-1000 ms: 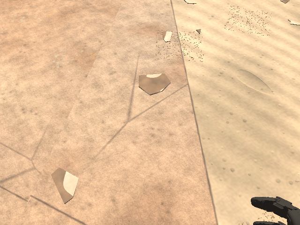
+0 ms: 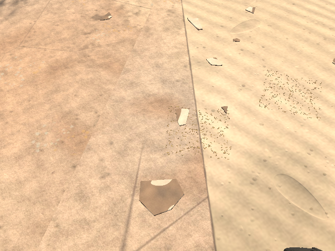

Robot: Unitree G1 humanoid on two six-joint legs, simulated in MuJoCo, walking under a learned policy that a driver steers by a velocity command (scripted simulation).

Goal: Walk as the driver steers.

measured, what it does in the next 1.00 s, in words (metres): walks ahead, turning right: left foot, then right foot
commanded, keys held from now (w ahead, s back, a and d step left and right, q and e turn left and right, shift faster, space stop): w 0.02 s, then w+e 0.94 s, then e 0.04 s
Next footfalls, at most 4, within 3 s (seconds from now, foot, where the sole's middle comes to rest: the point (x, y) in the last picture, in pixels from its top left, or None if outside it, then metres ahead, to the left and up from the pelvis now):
0.04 left None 0.20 0.12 -0.77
0.60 right None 0.47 -0.14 -0.77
1.06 left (207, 176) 0.81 -0.09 -0.77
1.44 right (258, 210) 0.66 -0.29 -0.77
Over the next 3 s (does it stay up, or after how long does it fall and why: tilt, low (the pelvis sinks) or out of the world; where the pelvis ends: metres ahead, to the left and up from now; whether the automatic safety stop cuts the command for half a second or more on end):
stays up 0.68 -0.14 0.00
